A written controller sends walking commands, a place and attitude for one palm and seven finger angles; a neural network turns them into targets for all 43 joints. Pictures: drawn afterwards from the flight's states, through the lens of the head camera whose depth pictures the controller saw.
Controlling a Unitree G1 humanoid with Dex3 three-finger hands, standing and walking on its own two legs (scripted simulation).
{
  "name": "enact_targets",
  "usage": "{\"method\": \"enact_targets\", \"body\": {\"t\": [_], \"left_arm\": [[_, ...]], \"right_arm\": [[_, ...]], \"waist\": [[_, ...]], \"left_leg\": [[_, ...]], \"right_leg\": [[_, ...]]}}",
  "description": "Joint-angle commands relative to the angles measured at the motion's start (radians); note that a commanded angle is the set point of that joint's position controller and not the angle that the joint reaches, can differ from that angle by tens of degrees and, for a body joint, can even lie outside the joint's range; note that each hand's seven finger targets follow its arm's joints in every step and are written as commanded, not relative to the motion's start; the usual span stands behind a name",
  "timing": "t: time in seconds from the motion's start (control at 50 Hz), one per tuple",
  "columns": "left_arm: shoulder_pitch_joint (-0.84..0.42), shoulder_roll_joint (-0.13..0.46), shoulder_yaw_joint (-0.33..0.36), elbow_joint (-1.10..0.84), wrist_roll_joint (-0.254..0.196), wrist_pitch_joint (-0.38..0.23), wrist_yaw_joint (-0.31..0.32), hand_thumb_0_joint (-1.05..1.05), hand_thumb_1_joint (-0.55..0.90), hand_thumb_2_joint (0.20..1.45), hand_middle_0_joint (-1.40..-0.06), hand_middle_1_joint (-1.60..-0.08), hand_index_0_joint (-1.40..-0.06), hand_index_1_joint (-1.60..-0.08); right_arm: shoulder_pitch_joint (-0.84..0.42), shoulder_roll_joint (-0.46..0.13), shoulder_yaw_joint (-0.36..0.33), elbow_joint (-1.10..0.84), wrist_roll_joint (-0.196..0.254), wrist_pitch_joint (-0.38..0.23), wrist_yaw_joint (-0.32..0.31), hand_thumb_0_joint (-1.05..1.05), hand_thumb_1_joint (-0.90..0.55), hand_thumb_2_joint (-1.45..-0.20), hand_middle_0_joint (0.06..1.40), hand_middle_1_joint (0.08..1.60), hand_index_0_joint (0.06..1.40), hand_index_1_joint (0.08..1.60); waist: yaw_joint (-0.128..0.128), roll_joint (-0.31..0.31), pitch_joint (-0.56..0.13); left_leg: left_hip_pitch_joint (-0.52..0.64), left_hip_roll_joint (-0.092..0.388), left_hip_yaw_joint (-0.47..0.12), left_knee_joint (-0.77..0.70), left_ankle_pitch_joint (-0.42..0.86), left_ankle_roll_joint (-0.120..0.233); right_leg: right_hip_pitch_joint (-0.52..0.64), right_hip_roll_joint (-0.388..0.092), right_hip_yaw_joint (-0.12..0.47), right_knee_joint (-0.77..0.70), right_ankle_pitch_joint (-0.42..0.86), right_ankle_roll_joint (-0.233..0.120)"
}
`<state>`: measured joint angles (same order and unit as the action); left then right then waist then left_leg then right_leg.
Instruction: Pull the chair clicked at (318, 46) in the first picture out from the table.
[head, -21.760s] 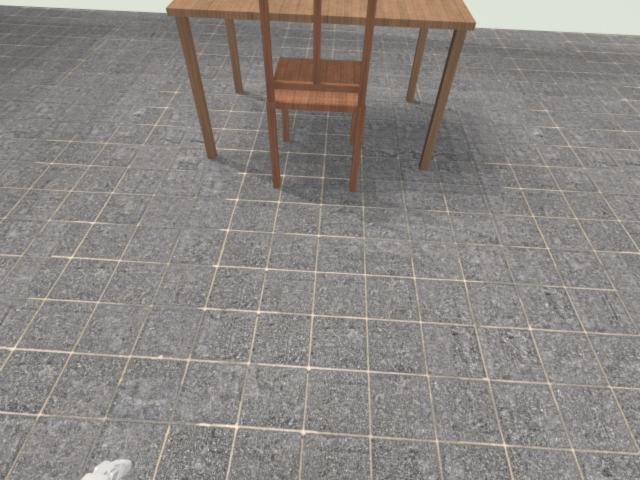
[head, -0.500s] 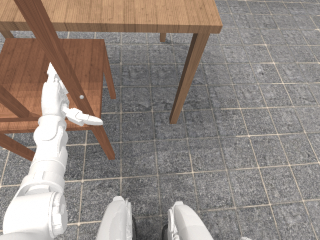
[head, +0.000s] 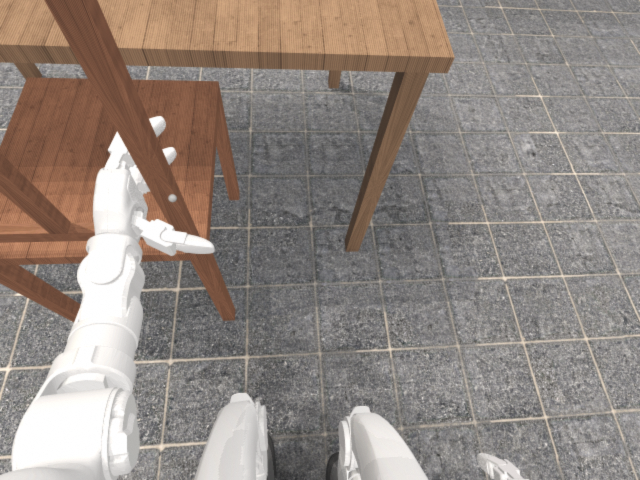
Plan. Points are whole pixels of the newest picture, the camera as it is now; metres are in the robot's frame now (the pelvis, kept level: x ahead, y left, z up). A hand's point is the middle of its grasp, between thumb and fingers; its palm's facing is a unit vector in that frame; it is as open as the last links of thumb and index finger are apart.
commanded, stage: hook a spindle and tug to test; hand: left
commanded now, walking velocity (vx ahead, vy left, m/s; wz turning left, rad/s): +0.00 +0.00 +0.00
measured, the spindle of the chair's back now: out of the picture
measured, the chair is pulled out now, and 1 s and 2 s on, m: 0.00 0.02 0.13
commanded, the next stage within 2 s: step backward, pulling the chair out in 1.14 s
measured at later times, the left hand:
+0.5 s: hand (168, 196) +0.45 +0.18 +0.03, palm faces +0.05 -1.00 -0.02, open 6.3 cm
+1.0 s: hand (165, 219) +0.42 +0.18 +0.03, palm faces +0.04 -1.00 -0.02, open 6.1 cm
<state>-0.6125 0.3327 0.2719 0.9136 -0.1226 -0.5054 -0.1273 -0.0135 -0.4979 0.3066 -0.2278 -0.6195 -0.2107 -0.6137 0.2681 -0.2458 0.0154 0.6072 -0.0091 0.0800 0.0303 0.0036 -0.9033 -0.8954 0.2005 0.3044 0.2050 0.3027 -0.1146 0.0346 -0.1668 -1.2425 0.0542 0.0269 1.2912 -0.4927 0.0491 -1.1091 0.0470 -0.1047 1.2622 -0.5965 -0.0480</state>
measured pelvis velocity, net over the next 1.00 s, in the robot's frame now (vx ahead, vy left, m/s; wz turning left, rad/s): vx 0.02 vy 0.01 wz -0.01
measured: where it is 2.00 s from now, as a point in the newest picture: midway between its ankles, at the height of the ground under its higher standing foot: outside the picture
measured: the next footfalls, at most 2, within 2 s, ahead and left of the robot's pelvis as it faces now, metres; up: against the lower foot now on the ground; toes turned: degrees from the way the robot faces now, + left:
none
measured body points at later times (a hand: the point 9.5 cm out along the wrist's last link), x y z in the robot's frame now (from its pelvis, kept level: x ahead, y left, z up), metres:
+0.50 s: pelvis +0.01 +0.01 +0.01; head +0.14 +0.03 +0.44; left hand +0.44 +0.23 +0.03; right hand +0.07 -0.25 -0.11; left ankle +0.05 +0.09 -0.62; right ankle +0.00 -0.10 -0.62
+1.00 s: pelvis +0.02 +0.01 +0.01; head +0.14 +0.03 +0.45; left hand +0.41 +0.23 +0.03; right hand +0.12 -0.25 -0.10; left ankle +0.05 +0.09 -0.62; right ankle +0.00 -0.10 -0.62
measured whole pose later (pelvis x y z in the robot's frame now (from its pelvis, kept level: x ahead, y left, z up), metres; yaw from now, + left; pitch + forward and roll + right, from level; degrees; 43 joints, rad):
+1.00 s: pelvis +0.02 +0.01 +0.01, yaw +0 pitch +25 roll -4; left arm -0.36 0.27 0.20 0.65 -0.17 -0.47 -0.11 0.01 0.65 0.81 -0.34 -1.41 -0.33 -1.44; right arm 0.27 -0.24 0.00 0.58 0.00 0.07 0.05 0.00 -0.90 -0.90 0.20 0.30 0.20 0.30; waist -0.09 0.03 -0.18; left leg -1.16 0.05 0.05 1.24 -0.51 0.06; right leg -1.03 0.05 -0.08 1.19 -0.60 -0.03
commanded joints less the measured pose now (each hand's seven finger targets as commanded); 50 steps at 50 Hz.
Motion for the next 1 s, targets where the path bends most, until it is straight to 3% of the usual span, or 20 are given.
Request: {"method": "enact_targets", "body": {"t": [0.0,0.06,0.08,0.12,0.14,0.28,0.3,0.34,0.38,0.4,0.42,0.46,0.52,0.58,0.64,0.72,0.82,0.9,0.94,0.98], "left_arm": [[-0.35,0.184,0.032,-0.193,-0.011,-0.074,-0.011,0.0,-0.276,0.396,-0.394,-1.121,-0.394,-1.121],[-0.367,0.203,0.038,-0.196,-0.009,-0.078,-0.021,0.0,-0.108,0.468,-0.447,-1.286,-0.447,-1.286],[-0.363,0.167,0.015,-0.184,-0.015,-0.073,-0.027,0.0,-0.052,0.492,-0.465,-1.34,-0.465,-1.34],[-0.384,0.17,0.014,-0.193,-0.018,-0.076,-0.032,0.0,0.06,0.54,-0.5,-1.45,-0.5,-1.45],[-0.354,0.188,0.035,-0.19,-0.019,-0.076,-0.03,0.0,0.116,0.564,-0.5,-1.45,-0.5,-1.45],[-0.31,0.113,-0.026,-0.273,-0.027,-0.072,-0.025,0.0,0.508,0.732,-0.5,-1.45,-0.5,-1.45],[-0.301,0.131,-0.012,-0.272,-0.024,-0.073,-0.021,0.0,0.564,0.756,-0.5,-1.45,-0.5,-1.45],[-0.258,0.156,0.008,-0.293,-0.018,-0.078,-0.014,0.0,0.676,0.804,-0.5,-1.45,-0.5,-1.45],[-0.275,0.123,-0.026,-0.311,-0.015,-0.079,-0.012,0.0,0.788,0.852,-0.5,-1.45,-0.5,-1.45],[-0.243,0.142,-0.003,-0.294,-0.013,-0.077,-0.009,0.0,0.844,0.876,-0.5,-1.45,-0.5,-1.45],[-0.253,0.153,-0.003,-0.289,-0.009,-0.079,-0.008,0.0,0.9,0.9,-0.5,-1.45,-0.5,-1.45],[-0.277,0.128,-0.021,-0.273,-0.005,-0.08,-0.005,0.0,0.9,0.9,-0.5,-1.45,-0.5,-1.45],[-0.239,0.142,0.002,-0.292,-0.012,-0.084,-0.007,0.0,0.9,0.9,-0.5,-1.45,-0.5,-1.45],[-0.161,0.108,-0.02,-0.336,-0.019,-0.076,-0.012,0.0,0.9,0.9,-0.5,-1.45,-0.5,-1.45],[-0.103,0.079,-0.042,-0.377,-0.03,-0.064,-0.015,0.0,0.9,0.9,-0.5,-1.45,-0.5,-1.45],[-0.057,0.1,-0.025,-0.397,-0.035,-0.056,-0.008,0.0,0.9,0.9,-0.5,-1.45,-0.5,-1.45],[0.023,0.084,-0.03,-0.456,-0.044,-0.063,-0.005,0.0,0.9,0.9,-0.5,-1.45,-0.5,-1.45],[0.031,0.015,-0.096,-0.5,-0.047,-0.061,-0.008,0.0,0.9,0.9,-0.5,-1.45,-0.5,-1.45],[0.067,0.04,-0.07,-0.494,-0.046,-0.059,-0.005,0.0,0.9,0.9,-0.5,-1.45,-0.5,-1.45],[0.029,0.018,-0.096,-0.515,-0.044,-0.064,-0.002,0.0,0.9,0.9,-0.5,-1.45,-0.5,-1.45]], "right_arm": [[0.12,-0.169,-0.063,-0.067,0.002,-0.016,-0.019,0.0,-0.9,-0.9,0.2,0.3,0.2,0.3],[0.121,-0.17,-0.062,-0.066,0.001,-0.018,-0.022,0.0,-0.9,-0.9,0.2,0.3,0.2,0.3],[0.122,-0.165,-0.06,-0.067,0.003,-0.017,-0.02,0.0,-0.9,-0.9,0.2,0.3,0.2,0.3],[0.128,-0.169,-0.063,-0.061,0.002,-0.02,-0.021,0.0,-0.9,-0.9,0.2,0.3,0.2,0.3],[0.129,-0.173,-0.064,-0.063,0.002,-0.017,-0.02,0.0,-0.9,-0.9,0.2,0.3,0.2,0.3],[0.122,-0.166,-0.07,-0.071,0.003,-0.017,-0.008,0.0,-0.9,-0.9,0.2,0.3,0.2,0.3],[0.128,-0.17,-0.072,-0.066,0.003,-0.016,-0.009,0.0,-0.9,-0.9,0.2,0.3,0.2,0.3],[0.129,-0.172,-0.074,-0.071,0.002,-0.017,-0.007,0.0,-0.9,-0.9,0.2,0.3,0.2,0.3],[0.124,-0.165,-0.071,-0.071,0.003,-0.016,-0.004,0.0,-0.9,-0.9,0.2,0.3,0.2,0.3],[0.127,-0.167,-0.073,-0.071,0.002,-0.016,-0.003,0.0,-0.9,-0.9,0.2,0.3,0.2,0.3],[0.13,-0.172,-0.072,-0.069,0.001,-0.016,-0.004,0.0,-0.9,-0.9,0.2,0.3,0.2,0.3],[0.127,-0.168,-0.072,-0.064,0.001,-0.016,-0.004,0.0,-0.9,-0.9,0.2,0.3,0.2,0.3],[0.13,-0.172,-0.075,-0.071,-0.002,-0.017,-0.004,0.0,-0.9,-0.9,0.2,0.3,0.2,0.3],[0.123,-0.166,-0.077,-0.086,0.001,-0.014,0.0,0.0,-0.9,-0.9,0.2,0.3,0.2,0.3],[0.116,-0.162,-0.077,-0.096,0.006,-0.013,0.004,0.0,-0.9,-0.9,0.2,0.3,0.2,0.3],[0.112,-0.164,-0.076,-0.102,0.008,-0.016,0.002,0.0,-0.9,-0.9,0.2,0.3,0.2,0.3],[0.103,-0.161,-0.08,-0.112,0.01,-0.024,0.004,0.0,-0.9,-0.9,0.2,0.3,0.2,0.3],[0.09,-0.153,-0.08,-0.115,0.011,-0.029,0.008,0.0,-0.9,-0.9,0.2,0.3,0.2,0.3],[0.09,-0.158,-0.083,-0.114,0.011,-0.033,0.006,0.0,-0.9,-0.9,0.2,0.3,0.2,0.3],[0.08,-0.155,-0.082,-0.114,0.011,-0.036,0.004,0.0,-0.9,-0.9,0.2,0.3,0.2,0.3]], "waist": [[-0.024,0.045,-0.456],[-0.02,0.087,-0.472],[-0.026,0.082,-0.467],[-0.035,0.091,-0.465],[-0.017,0.099,-0.474],[-0.016,0.119,-0.504],[-0.017,0.085,-0.501],[-0.002,0.093,-0.515],[-0.013,0.107,-0.495],[-0.001,0.098,-0.482],[-0.01,0.098,-0.466],[-0.022,0.088,-0.45],[-0.003,0.103,-0.478],[0.013,0.112,-0.516],[0.017,0.113,-0.509],[0.018,0.06,-0.474],[0.035,0.088,-0.484],[0.022,0.091,-0.466],[0.031,0.072,-0.456],[0.019,0.065,-0.451]], "left_leg": [[0.469,-0.025,-0.094,-0.121,0.29,-0.013],[0.477,-0.024,-0.094,-0.116,0.302,-0.014],[0.482,-0.026,-0.093,-0.118,0.3,-0.013],[0.502,-0.021,-0.103,-0.119,0.306,-0.014],[0.524,-0.019,-0.109,-0.127,0.321,-0.019],[0.588,-0.015,-0.113,-0.139,0.371,-0.023],[0.583,-0.013,-0.117,-0.142,0.375,-0.023],[0.587,-0.013,-0.113,-0.144,0.399,-0.024],[0.59,-0.013,-0.109,-0.145,0.398,-0.024],[0.576,-0.015,-0.109,-0.149,0.385,-0.026],[0.575,-0.011,-0.114,-0.15,0.388,-0.026],[0.572,-0.011,-0.116,-0.147,0.371,-0.026],[0.583,-0.014,-0.112,-0.147,0.397,-0.026],[0.63,-0.011,-0.111,-0.155,0.468,-0.032],[0.651,-0.008,-0.111,-0.161,0.507,-0.034],[0.596,-0.012,-0.103,-0.163,0.48,-0.028],[0.624,-0.011,-0.098,-0.164,0.527,-0.033],[0.65,-0.007,-0.107,-0.168,0.525,-0.037],[0.637,-0.007,-0.107,-0.169,0.519,-0.037],[0.629,-0.009,-0.107,-0.164,0.495,-0.034]], "right_leg": [[0.112,0.005,0.092,-0.191,0.318,0.025],[0.103,0.004,0.095,-0.18,0.324,0.023],[0.1,0.005,0.094,-0.187,0.323,0.024],[0.074,0.006,0.087,-0.182,0.314,0.022],[0.07,0.007,0.081,-0.18,0.315,0.018],[0.066,0.009,0.071,-0.186,0.34,0.017],[0.079,0.01,0.069,-0.186,0.347,0.017],[0.093,0.011,0.072,-0.179,0.368,0.016],[0.085,0.01,0.072,-0.185,0.371,0.017],[0.095,0.011,0.07,-0.187,0.359,0.016],[0.08,0.012,0.069,-0.182,0.355,0.014],[0.056,0.01,0.067,-0.182,0.342,0.018],[0.081,0.01,0.07,-0.179,0.362,0.014],[0.099,0.009,0.064,-0.177,0.408,0.014],[0.104,0.01,0.06,-0.182,0.43,0.015],[0.146,0.011,0.066,-0.185,0.447,0.017],[0.154,0.009,0.067,-0.181,0.475,0.016],[0.125,0.006,0.056,-0.186,0.452,0.018],[0.131,0.007,0.057,-0.183,0.449,0.017],[0.119,0.006,0.058,-0.181,0.44,0.019]]}}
